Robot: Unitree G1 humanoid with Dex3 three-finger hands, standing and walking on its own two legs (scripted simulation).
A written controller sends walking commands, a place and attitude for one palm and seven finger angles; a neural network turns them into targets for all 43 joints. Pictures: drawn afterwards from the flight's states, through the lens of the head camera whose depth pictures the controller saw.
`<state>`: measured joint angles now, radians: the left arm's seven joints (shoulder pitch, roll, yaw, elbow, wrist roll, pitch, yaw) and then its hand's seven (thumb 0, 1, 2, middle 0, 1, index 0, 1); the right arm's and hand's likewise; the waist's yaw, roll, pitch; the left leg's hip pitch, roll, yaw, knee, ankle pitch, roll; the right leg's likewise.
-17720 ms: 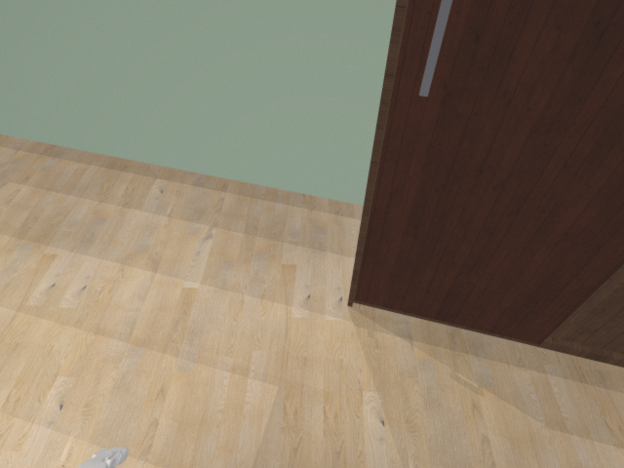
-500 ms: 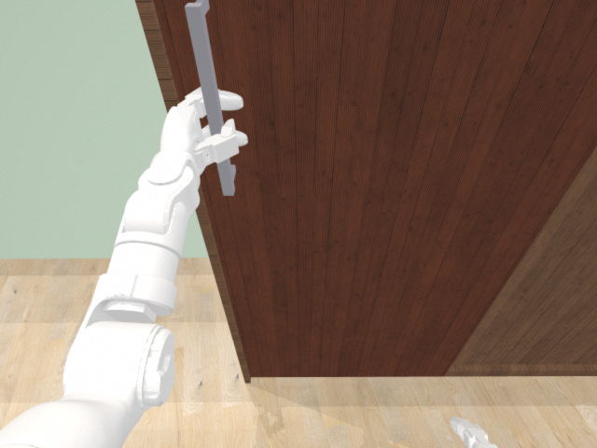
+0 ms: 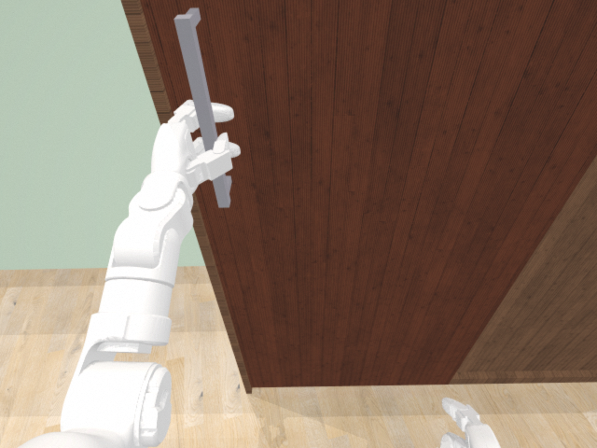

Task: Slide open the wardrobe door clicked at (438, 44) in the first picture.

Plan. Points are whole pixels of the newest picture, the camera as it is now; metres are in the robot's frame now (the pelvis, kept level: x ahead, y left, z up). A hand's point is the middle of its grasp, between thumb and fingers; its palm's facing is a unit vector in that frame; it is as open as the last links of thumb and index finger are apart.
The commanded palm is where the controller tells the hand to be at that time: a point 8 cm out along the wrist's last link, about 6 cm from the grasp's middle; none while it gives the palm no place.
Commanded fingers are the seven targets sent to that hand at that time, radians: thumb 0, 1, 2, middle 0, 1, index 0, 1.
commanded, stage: grip the handle and tug to test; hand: left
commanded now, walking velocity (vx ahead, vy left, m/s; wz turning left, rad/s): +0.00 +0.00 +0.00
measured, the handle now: (210, 120) +0.46 +0.15 +0.24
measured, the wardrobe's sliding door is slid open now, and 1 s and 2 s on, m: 0.00 0.00 0.01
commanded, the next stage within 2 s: tug the door sideways, standing still in 0.12 s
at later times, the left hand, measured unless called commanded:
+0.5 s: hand (225, 155) +0.40 +0.12 +0.23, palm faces +0.09 -1.00 -0.01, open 5.5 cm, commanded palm +0.38 +0.14 +0.23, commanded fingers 0.00 0.90 0.90 -0.45 -1.40 -0.45 -1.40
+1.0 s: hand (228, 157) +0.40 +0.11 +0.23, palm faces +0.11 -0.99 -0.06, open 5.7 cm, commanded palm +0.38 +0.15 +0.23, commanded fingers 0.00 0.90 0.90 -0.45 -1.40 -0.45 -1.40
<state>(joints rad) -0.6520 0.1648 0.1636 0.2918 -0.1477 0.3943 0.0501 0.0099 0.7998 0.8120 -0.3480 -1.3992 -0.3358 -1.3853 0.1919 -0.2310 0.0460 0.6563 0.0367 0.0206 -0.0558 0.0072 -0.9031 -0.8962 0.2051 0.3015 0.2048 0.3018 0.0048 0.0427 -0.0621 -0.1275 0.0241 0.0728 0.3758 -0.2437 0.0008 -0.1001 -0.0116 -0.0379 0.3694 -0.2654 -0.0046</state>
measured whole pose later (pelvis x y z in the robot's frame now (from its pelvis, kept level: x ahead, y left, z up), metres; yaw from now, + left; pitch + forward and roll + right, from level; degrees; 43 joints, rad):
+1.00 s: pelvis -0.02 +0.00 +0.00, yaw +4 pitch +0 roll +0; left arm -0.88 0.11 0.03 0.52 -0.13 0.37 0.15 0.01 0.82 0.83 -0.32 -1.35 -0.25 -1.40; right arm 0.21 -0.22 0.05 0.73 0.03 -0.02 -0.04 0.01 -0.90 -0.90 0.20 0.30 0.20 0.30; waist 0.04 0.03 -0.03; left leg -0.22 -0.01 0.00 0.46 -0.24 0.01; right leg -0.16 -0.04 -0.10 0.45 -0.28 0.00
